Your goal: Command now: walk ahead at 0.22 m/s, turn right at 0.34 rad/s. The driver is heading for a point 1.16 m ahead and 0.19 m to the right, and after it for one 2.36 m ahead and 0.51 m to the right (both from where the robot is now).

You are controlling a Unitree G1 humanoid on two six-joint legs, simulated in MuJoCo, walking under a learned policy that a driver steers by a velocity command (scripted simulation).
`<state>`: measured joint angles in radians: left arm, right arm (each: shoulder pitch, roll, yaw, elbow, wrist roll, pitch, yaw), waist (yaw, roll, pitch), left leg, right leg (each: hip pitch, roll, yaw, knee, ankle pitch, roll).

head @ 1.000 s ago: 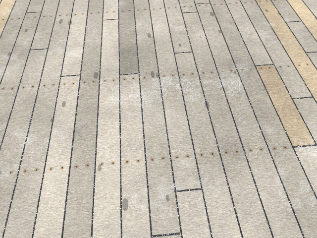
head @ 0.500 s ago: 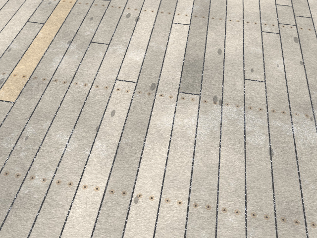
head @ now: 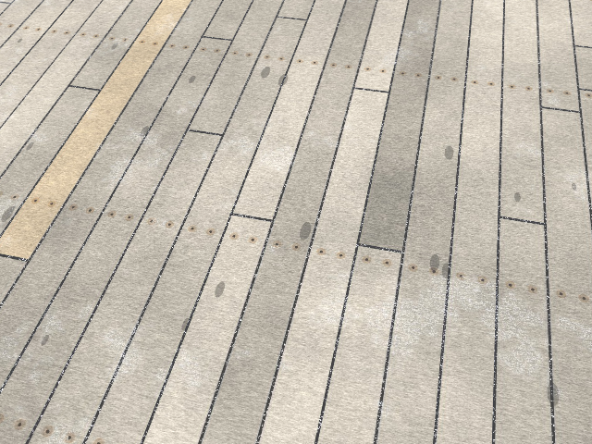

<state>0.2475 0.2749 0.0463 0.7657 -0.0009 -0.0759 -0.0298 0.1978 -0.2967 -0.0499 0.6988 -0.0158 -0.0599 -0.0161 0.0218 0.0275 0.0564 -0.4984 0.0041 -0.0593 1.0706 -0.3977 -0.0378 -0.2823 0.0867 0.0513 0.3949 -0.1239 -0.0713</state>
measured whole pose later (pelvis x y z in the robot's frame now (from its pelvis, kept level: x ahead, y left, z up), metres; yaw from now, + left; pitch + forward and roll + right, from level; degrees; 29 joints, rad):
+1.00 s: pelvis +0.14 -0.04 +0.01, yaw -20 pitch +0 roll +1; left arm 0.32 0.25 0.04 0.76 0.02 -0.05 0.02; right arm 0.25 -0.33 -0.10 0.84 0.02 -0.01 0.00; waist 0.01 0.03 -0.01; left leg -0.60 0.03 -0.08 0.96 -0.14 -0.04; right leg -0.04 0.00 -0.07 0.24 -0.21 -0.03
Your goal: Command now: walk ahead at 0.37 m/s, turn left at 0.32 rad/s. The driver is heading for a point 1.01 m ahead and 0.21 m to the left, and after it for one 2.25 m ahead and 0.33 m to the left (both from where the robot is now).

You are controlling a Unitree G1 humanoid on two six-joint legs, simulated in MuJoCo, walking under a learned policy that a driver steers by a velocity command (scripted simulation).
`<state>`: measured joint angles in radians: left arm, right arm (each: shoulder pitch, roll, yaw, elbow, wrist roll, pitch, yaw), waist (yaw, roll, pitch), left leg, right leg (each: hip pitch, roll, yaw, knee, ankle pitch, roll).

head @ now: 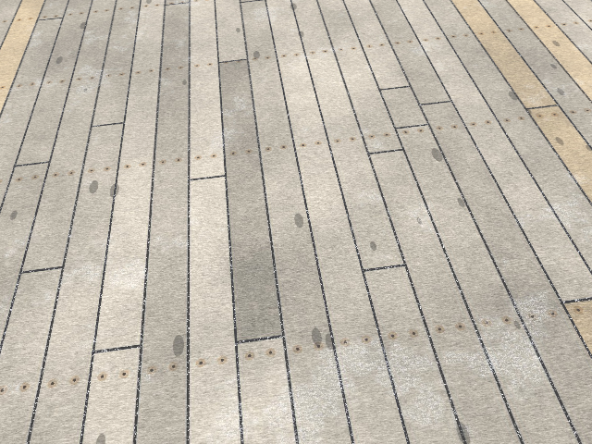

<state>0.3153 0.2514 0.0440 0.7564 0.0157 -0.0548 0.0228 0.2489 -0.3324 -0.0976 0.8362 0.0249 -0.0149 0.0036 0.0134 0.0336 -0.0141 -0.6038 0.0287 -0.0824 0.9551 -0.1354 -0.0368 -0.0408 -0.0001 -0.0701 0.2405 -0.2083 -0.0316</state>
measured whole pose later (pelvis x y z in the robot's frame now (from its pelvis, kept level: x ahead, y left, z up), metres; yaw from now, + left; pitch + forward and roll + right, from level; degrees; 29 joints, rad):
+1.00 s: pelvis +0.54 +0.15 -0.01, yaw +17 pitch +1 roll +0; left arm 0.31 0.27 0.05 0.74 -0.01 -0.08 -0.03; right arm 0.22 -0.29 -0.03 0.71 -0.01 -0.09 0.00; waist 0.03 0.03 0.04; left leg -0.48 0.03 -0.06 1.08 -0.32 0.01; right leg -0.26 0.11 0.04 0.38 -0.13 -0.08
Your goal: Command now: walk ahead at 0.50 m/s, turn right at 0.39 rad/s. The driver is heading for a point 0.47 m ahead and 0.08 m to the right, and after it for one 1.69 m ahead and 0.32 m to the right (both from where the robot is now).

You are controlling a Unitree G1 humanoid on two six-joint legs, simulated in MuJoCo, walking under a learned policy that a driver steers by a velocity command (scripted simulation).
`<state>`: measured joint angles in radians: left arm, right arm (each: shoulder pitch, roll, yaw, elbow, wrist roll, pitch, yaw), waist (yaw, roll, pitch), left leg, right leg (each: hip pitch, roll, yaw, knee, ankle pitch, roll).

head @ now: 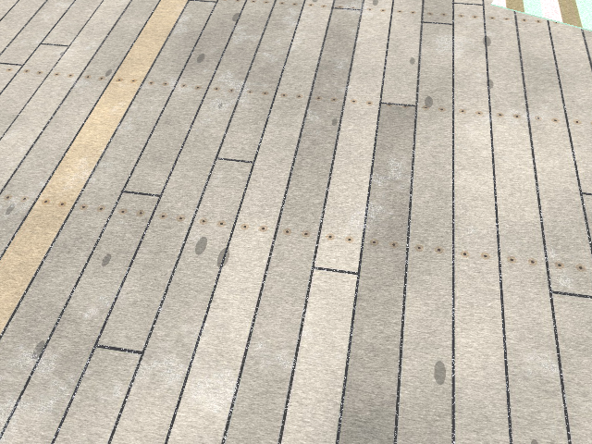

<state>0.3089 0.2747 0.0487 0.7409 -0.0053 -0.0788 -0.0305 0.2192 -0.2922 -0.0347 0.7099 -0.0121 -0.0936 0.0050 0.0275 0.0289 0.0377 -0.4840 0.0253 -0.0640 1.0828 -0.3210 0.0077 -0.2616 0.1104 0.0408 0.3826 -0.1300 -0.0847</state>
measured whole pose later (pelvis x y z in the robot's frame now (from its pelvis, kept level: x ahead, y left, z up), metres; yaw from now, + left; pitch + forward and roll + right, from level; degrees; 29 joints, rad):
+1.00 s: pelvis +0.42 -0.05 -0.01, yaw -28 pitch +1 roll +0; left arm 0.12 0.24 0.03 0.65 0.03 -0.02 -0.01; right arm 0.16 -0.30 -0.03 0.80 0.01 0.01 -0.02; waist -0.01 0.04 0.07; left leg -0.46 0.08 -0.03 0.89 -0.42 -0.07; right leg -0.37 0.06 -0.03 0.47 -0.12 -0.06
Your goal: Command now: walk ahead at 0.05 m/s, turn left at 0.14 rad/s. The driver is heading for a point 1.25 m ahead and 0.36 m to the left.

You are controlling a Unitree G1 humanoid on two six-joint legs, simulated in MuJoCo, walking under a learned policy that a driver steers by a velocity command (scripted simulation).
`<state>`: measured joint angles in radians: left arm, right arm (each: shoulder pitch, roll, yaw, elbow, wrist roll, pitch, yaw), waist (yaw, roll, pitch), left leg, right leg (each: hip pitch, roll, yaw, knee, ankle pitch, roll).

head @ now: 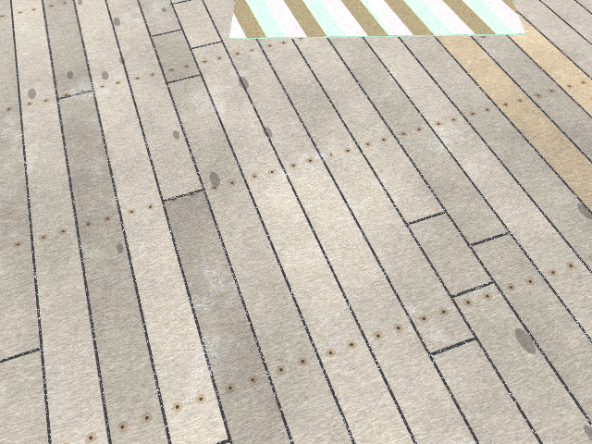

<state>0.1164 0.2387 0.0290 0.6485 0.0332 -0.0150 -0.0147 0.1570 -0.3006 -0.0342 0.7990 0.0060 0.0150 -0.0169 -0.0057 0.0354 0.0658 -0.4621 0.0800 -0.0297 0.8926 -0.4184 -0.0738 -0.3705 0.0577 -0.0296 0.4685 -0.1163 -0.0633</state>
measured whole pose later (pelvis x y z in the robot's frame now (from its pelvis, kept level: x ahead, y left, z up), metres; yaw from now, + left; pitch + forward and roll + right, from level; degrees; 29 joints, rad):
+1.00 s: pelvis +0.02 +0.02 +0.01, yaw +29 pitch +0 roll +0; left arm 0.17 0.28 0.06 0.80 -0.01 0.01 0.01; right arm 0.16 -0.30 -0.06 0.70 0.01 0.06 -0.02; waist 0.03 0.01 0.07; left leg -0.27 0.02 -0.03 0.56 -0.29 -0.06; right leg -0.20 -0.04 -0.05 0.45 -0.25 0.02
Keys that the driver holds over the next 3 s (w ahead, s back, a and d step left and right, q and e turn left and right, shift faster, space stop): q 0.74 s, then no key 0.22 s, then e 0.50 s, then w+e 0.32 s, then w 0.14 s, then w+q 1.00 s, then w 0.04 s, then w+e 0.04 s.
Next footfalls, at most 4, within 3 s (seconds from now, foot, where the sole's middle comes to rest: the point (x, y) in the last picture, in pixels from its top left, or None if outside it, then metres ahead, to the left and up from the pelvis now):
0.20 left None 0.04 0.14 -0.77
0.62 right None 0.11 -0.08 -0.77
1.02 left None -0.01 0.16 -0.77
1.48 right None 0.09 -0.07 -0.77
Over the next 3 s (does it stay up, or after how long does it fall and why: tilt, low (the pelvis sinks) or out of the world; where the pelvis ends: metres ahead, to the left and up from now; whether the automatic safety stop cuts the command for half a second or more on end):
stays up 0.71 0.21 -0.02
